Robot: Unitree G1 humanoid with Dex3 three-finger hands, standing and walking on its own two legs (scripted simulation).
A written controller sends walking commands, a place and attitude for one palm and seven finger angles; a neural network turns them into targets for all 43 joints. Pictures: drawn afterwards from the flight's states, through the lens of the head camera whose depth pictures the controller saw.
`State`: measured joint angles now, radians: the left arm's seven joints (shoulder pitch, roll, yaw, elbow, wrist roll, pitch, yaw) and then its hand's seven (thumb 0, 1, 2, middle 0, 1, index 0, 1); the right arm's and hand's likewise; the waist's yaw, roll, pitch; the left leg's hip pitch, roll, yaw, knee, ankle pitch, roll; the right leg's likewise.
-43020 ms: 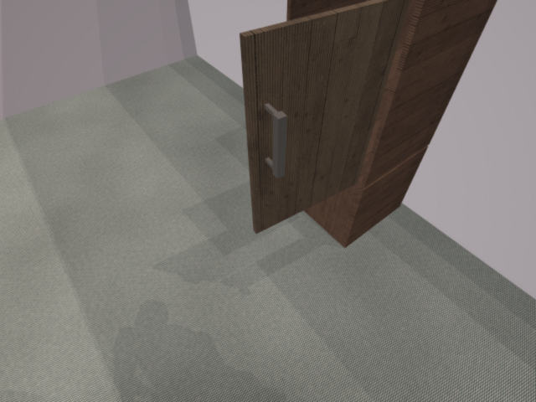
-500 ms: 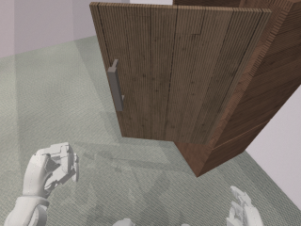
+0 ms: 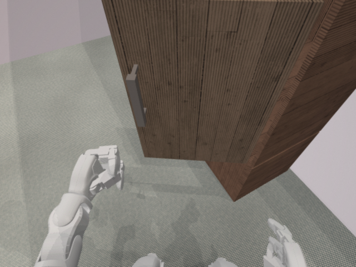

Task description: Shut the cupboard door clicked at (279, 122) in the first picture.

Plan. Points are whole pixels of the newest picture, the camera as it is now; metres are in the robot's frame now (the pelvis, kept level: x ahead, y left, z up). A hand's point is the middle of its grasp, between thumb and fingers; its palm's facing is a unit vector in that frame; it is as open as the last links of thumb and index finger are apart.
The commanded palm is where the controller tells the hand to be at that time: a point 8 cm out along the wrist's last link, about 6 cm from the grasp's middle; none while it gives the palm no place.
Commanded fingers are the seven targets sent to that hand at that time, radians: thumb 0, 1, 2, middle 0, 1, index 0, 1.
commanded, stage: bring the fist close to the handle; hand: left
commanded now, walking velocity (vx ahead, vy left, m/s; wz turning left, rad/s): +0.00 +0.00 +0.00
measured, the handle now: (138, 97) +0.51 +0.13 +0.07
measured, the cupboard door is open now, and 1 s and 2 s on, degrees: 57 57 49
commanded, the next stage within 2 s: push the door shut along its arc in 1.04 s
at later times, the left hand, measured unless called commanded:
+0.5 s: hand (141, 136) +0.37 +0.10 +0.09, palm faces -0.06 -1.00 -0.02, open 3.1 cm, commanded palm +0.35 +0.16 +0.08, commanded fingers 0.00 0.90 0.90 -1.30 -1.50 -1.30 -1.50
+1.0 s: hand (149, 131) +0.40 +0.09 +0.07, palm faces -0.03 -1.00 -0.02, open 3.1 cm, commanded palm +0.38 +0.15 +0.08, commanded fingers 0.00 0.90 0.90 -1.30 -1.50 -1.30 -1.50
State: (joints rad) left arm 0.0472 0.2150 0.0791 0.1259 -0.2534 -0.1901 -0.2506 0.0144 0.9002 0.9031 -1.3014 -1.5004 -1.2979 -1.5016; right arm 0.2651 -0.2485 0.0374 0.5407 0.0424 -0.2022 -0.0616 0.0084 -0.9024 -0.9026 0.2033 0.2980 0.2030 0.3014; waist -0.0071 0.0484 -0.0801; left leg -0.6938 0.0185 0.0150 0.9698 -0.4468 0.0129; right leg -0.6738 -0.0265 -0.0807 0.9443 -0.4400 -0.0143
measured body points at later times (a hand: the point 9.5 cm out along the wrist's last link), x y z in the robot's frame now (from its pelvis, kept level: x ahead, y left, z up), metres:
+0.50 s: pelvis +0.01 -0.01 +0.00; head +0.06 -0.02 +0.45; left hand +0.37 +0.16 +0.09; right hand +0.15 -0.25 -0.10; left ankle +0.02 +0.11 -0.68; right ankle +0.02 -0.11 -0.68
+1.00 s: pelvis +0.00 -0.03 +0.01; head +0.06 -0.05 +0.45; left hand +0.40 +0.14 +0.08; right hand +0.08 -0.29 -0.12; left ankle +0.02 +0.11 -0.68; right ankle +0.02 -0.11 -0.68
